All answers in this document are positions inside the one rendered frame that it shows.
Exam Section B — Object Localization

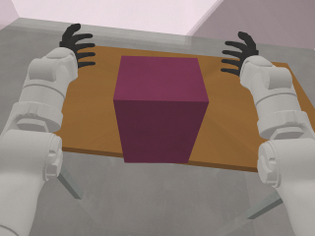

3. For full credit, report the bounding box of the robot right forearm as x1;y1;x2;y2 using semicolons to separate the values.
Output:
239;55;315;141

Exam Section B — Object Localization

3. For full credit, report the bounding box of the robot left upper arm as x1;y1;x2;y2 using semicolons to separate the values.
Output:
0;129;63;236

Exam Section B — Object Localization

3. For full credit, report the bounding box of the robot right hand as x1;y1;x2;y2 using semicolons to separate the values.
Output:
220;31;259;78

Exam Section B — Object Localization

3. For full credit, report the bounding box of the carton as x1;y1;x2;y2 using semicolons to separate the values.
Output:
113;55;209;163

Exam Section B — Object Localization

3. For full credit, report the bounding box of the robot left hand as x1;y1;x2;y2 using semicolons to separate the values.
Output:
59;23;95;69

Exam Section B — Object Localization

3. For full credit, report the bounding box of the table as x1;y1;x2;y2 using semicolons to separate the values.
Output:
52;45;315;219

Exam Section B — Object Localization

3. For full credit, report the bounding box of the robot right upper arm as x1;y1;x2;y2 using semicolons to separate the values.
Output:
257;138;315;236

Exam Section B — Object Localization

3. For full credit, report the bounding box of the robot left forearm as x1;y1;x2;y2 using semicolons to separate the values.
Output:
0;47;78;142

